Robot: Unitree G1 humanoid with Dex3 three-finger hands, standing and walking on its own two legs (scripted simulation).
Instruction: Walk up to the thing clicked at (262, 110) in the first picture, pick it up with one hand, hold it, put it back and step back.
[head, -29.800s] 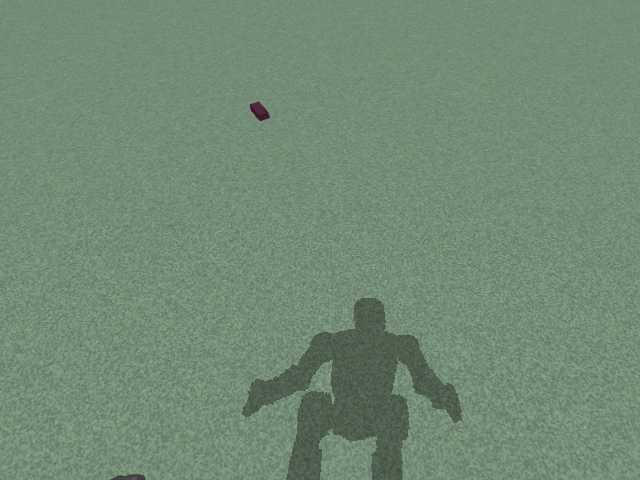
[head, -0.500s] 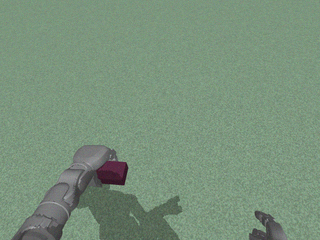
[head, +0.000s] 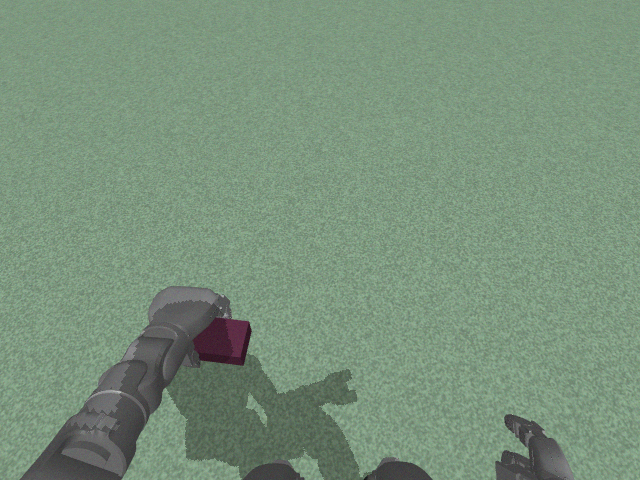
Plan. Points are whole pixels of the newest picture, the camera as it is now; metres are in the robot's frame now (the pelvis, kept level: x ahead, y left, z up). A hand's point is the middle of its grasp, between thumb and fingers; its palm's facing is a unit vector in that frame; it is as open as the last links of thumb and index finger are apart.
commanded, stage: crouch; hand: left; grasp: from above
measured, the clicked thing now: (206, 338) +0.31 +0.20 -0.12
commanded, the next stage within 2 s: lower in 1.62 s
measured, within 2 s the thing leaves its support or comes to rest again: neither
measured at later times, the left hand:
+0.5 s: hand (238, 359) +0.35 +0.20 -0.33, palm faces -0.45 +0.08 -0.89, open 8.4 cm
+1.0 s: hand (256, 370) +0.37 +0.19 -0.50, palm faces -0.47 +0.03 -0.88, open 8.4 cm
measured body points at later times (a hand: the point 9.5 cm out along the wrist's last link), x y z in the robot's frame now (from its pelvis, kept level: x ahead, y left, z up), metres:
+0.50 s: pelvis -0.06 +0.01 -0.21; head +0.11 +0.01 +0.21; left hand +0.37 +0.19 -0.28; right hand -0.01 -0.27 -0.34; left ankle +0.01 +0.10 -0.72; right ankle +0.03 -0.11 -0.72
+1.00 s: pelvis -0.06 +0.00 -0.32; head +0.17 +0.02 +0.07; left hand +0.39 +0.18 -0.45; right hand +0.01 -0.28 -0.45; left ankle +0.01 +0.10 -0.72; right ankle +0.03 -0.11 -0.72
